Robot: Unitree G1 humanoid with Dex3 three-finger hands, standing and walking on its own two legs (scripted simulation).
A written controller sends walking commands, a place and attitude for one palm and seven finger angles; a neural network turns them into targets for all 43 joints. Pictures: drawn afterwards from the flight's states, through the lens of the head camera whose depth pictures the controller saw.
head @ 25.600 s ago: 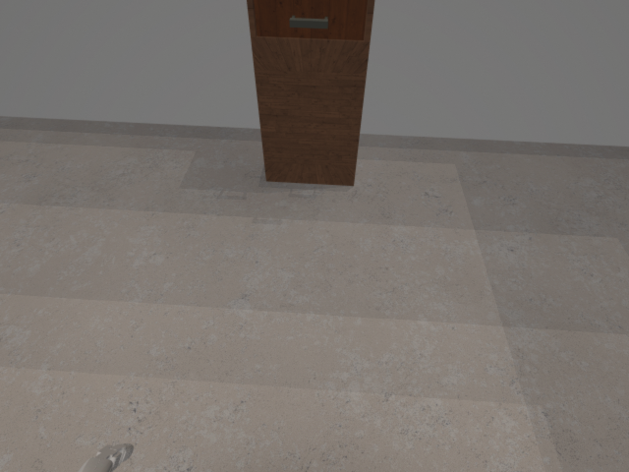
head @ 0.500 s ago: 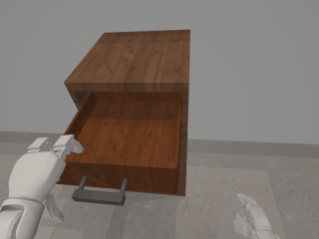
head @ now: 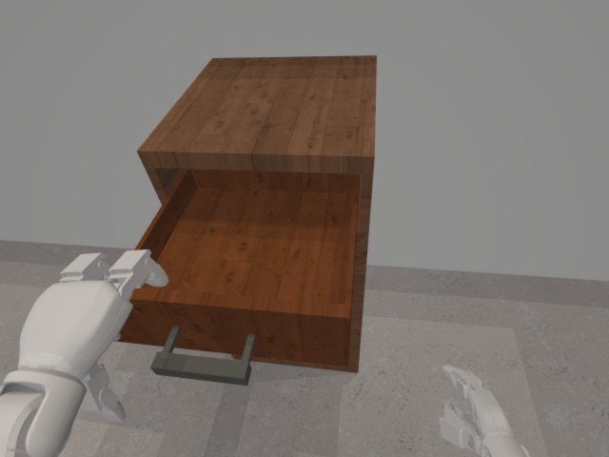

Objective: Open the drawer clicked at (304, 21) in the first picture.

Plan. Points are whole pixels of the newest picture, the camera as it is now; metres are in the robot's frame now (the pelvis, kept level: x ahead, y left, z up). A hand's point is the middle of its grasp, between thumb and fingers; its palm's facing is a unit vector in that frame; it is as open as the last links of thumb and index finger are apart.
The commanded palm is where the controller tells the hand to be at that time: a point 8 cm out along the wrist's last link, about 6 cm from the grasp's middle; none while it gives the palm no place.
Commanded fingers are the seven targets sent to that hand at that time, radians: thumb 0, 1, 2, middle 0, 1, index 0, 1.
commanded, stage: draw the hand back to the body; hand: left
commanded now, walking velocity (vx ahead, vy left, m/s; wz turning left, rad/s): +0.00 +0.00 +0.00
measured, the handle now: (206, 352) +0.24 +0.19 +0.00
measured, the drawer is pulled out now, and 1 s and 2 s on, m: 0.29 0.29 0.29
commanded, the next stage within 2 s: step back with the hand held close in 1.44 s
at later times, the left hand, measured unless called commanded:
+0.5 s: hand (111, 343) +0.18 +0.23 +0.14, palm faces +0.15 -0.43 -0.89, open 13.8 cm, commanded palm +0.15 +0.26 +0.19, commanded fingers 0.00 -0.36 0.36 -0.29 -1.11 -0.29 -1.11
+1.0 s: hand (130, 310) +0.20 +0.21 +0.17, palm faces +0.37 -0.83 -0.42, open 10.8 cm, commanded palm +0.15 +0.26 +0.19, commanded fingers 0.00 0.51 0.74 -0.23 -0.55 -0.23 -0.55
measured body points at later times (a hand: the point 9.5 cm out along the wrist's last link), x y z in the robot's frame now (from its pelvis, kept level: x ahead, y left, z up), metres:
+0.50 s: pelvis +0.00 +0.00 +0.00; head +0.00 -0.03 +0.45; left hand +0.16 +0.25 +0.19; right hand +0.22 -0.21 -0.08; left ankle +0.01 +0.09 -0.73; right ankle -0.02 -0.11 -0.73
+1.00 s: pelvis +0.02 -0.02 +0.00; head +0.02 -0.05 +0.45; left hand +0.18 +0.25 +0.19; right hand +0.21 -0.24 -0.09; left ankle +0.01 +0.09 -0.73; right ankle -0.02 -0.11 -0.73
